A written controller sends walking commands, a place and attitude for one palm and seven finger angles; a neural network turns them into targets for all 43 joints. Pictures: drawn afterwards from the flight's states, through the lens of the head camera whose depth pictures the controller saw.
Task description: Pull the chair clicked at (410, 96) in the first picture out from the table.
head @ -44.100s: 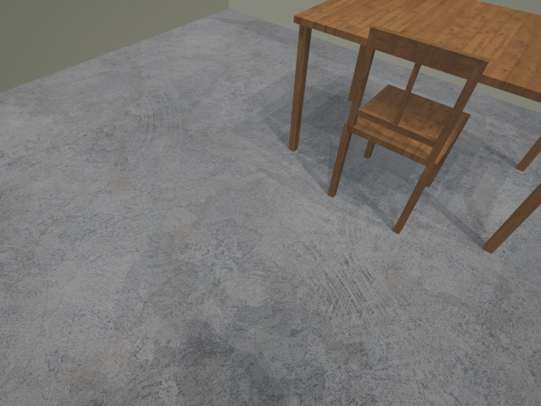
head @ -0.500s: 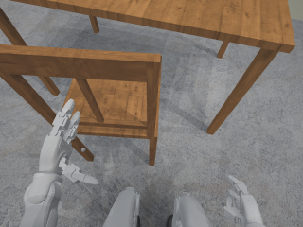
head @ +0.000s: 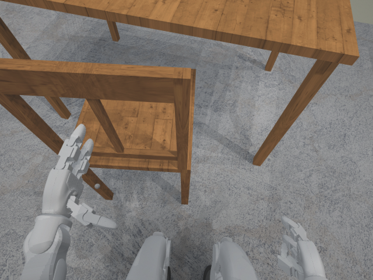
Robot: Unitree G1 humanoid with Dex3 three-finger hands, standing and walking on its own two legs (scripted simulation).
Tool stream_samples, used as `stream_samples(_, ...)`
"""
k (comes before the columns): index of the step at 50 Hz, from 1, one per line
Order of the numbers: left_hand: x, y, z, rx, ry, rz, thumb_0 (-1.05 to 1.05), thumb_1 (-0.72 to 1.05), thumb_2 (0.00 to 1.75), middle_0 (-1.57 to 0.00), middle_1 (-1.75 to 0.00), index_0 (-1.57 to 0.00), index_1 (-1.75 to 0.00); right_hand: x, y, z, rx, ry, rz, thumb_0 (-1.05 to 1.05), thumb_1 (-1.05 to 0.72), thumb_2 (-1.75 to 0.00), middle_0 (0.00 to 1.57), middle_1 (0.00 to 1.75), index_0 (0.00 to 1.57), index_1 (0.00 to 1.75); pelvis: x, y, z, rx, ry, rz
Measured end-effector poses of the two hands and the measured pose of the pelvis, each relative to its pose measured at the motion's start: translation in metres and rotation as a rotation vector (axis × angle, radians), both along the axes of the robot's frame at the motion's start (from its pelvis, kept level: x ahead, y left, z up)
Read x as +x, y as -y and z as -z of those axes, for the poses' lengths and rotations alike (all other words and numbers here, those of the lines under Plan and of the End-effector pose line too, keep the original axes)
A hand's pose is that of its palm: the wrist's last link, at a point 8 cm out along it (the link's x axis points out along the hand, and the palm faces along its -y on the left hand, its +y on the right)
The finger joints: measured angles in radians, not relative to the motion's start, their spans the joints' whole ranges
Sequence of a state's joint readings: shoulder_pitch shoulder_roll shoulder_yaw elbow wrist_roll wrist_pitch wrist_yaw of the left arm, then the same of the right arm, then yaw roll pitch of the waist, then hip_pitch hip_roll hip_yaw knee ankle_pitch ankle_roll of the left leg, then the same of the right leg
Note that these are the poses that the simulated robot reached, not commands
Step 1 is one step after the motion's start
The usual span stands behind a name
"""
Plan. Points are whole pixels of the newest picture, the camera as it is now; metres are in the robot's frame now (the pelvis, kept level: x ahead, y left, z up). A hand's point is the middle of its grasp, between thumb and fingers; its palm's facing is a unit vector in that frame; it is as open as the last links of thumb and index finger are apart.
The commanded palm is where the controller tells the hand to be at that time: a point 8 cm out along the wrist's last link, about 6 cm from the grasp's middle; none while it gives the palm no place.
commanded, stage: push the fingers through the gap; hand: left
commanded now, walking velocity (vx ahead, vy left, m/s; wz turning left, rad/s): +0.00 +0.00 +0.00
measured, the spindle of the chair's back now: (108, 127) +0.43 +0.22 +0.00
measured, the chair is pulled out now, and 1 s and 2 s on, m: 0.16 0.16 0.16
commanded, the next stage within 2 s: hook a spindle and tug to test in 1.54 s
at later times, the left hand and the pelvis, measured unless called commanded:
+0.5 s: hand (103, 160) +0.34 +0.20 +0.04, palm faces +0.01 -1.00 -0.04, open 16.9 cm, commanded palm +0.31 +0.25 +0.04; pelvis +0.00 +0.00 +0.00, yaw +0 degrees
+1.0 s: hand (110, 138) +0.39 +0.20 +0.03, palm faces +0.02 -1.00 -0.04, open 16.9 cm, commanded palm +0.37 +0.25 +0.04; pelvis +0.00 +0.01 +0.00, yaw -1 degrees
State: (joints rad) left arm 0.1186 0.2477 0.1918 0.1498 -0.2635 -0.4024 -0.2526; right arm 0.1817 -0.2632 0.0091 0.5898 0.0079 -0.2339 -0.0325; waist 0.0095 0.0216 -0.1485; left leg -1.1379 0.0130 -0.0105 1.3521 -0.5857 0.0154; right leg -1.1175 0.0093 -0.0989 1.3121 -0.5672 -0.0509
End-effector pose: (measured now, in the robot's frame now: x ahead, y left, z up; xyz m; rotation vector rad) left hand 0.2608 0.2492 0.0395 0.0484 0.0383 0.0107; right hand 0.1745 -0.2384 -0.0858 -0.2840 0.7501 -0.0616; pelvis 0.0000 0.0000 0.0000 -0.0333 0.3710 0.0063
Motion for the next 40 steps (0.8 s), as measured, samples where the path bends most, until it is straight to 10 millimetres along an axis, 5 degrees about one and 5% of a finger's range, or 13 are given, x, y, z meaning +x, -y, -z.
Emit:
stream_samples(11, 0.024, -0.007, -0.001, -0.005, 0.014, 0.002, -0.01, -0.50, 0.30, -0.06, -0.08, -0.06, -0.08, -0.001, -0.003, 0.003, 0.003, -0.004, 0.004, 0.02, -0.91, -0.90, 0.20, 0.30, 0.20, 0.30, -0.003, 0.000, 0.001, -0.002, -0.006, 0.001)
stream_samples(40, 0.083, -0.006, 0.001, -0.005, 0.022, -0.010, -0.01, -0.50, 0.30, -0.06, -0.08, -0.06, -0.08, -0.044, 0.005, 0.008, -0.016, -0.147, 0.069, 0.01, -0.91, -0.90, 0.20, 0.30, 0.20, 0.30, -0.002, -0.007, -0.005, -0.001, -0.025, 0.011)
